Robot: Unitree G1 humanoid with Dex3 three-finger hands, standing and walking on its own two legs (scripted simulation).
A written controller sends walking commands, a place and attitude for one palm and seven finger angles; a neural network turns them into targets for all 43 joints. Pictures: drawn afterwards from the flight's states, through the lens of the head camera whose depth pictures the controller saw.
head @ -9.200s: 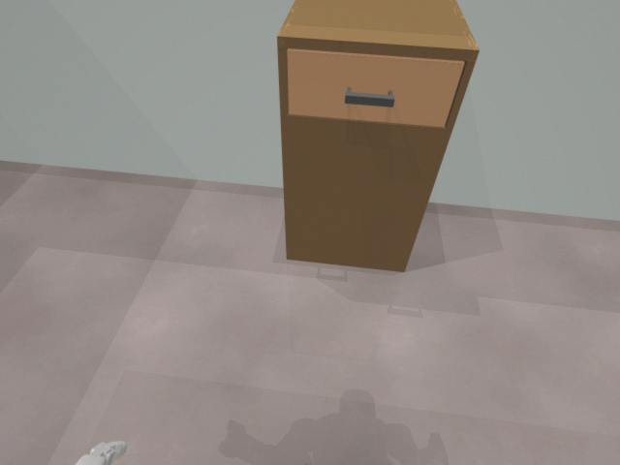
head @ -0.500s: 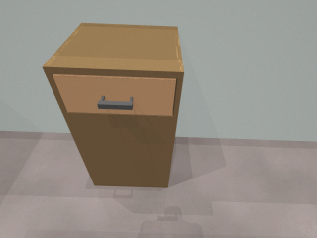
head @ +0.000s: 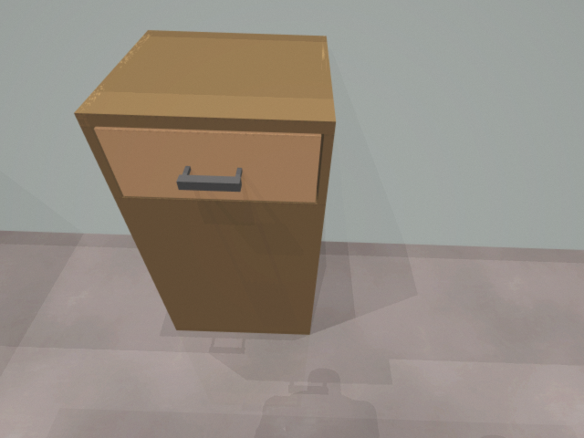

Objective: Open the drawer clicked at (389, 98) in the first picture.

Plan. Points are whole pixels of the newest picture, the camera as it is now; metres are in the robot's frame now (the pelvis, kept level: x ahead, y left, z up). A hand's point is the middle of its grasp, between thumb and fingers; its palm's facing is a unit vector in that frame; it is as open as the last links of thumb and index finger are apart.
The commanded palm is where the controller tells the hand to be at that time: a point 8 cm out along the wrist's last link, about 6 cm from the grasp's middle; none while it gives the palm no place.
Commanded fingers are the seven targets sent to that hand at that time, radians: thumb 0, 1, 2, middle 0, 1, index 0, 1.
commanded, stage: shuffle to correct the standing spot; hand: left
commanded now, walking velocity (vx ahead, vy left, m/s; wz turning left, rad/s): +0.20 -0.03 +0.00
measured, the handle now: (211, 177) +0.60 +0.20 +0.00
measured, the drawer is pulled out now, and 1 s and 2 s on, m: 0.00 0.00 0.00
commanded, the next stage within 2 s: come to a stop and stand still in 0.36 s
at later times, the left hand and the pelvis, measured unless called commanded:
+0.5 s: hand out of the picture +0.06 +0.15 -0.18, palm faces +0.05 -0.99 -0.11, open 7.4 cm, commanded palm none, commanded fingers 0.00 0.90 0.90 -0.20 -0.30 -0.20 -0.30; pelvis +0.09 +0.00 +0.00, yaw +0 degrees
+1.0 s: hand out of the picture +0.17 +0.14 -0.17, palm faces +0.07 -0.97 -0.21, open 7.3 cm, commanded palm none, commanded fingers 0.00 0.90 0.90 -0.20 -0.30 -0.20 -0.30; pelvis +0.09 -0.04 +0.00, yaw +1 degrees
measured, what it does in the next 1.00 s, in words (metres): walks ahead: left foot, then right foot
